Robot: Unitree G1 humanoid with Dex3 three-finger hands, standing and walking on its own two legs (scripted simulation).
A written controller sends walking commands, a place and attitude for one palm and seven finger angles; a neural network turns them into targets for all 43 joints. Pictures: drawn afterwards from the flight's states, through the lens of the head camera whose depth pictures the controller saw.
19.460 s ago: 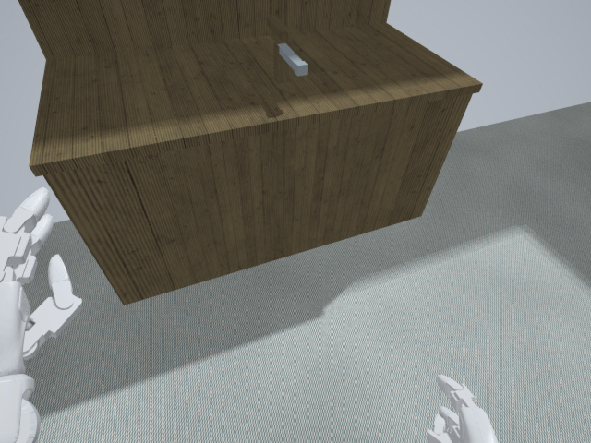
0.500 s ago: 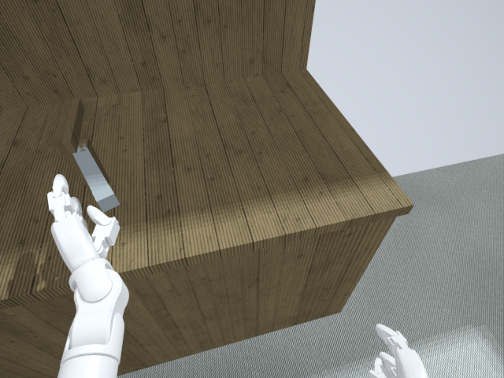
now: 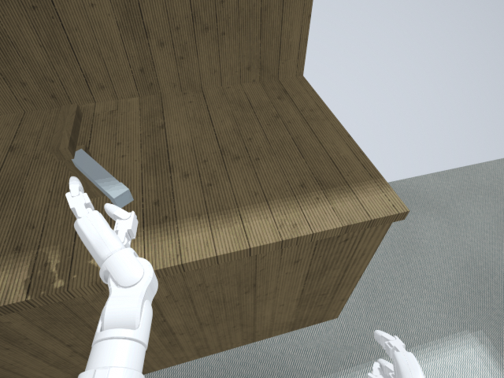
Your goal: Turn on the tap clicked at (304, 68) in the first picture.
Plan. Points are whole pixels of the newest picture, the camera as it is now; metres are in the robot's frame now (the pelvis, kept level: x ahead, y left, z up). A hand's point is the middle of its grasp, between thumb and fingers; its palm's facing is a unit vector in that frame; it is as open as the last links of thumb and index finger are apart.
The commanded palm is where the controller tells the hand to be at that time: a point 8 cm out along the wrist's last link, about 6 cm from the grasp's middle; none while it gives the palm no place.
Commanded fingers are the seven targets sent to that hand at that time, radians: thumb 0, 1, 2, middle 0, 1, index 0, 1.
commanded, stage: push the lever round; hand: left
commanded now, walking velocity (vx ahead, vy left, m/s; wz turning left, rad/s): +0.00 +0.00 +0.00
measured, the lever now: (120, 195) +0.37 +0.26 +0.09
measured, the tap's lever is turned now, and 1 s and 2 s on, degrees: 33 60 71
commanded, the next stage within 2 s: lift the hand up off the lever in 1.28 s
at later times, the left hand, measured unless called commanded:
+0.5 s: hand (154, 201) +0.37 +0.20 +0.08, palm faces +0.79 -0.62 -0.05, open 7.7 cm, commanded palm +0.32 +0.21 +0.08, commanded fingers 0.00 0.90 0.90 -0.15 -0.15 -0.15 -0.15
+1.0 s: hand (170, 187) +0.41 +0.18 +0.08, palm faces +0.83 -0.55 -0.09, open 7.8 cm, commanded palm +0.35 +0.19 +0.08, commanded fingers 0.00 0.90 0.90 -0.15 -0.15 -0.15 -0.15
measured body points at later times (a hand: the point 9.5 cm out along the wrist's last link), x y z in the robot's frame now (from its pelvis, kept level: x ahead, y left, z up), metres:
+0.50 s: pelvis -0.01 +0.00 +0.00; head +0.01 +0.00 +0.45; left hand +0.33 +0.23 +0.09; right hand +0.16 -0.23 -0.11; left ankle +0.03 +0.15 -0.71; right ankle -0.02 -0.12 -0.71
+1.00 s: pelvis +0.00 -0.01 -0.01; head +0.02 -0.02 +0.44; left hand +0.36 +0.20 +0.09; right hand +0.12 -0.25 -0.14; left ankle +0.03 +0.15 -0.71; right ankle -0.02 -0.12 -0.71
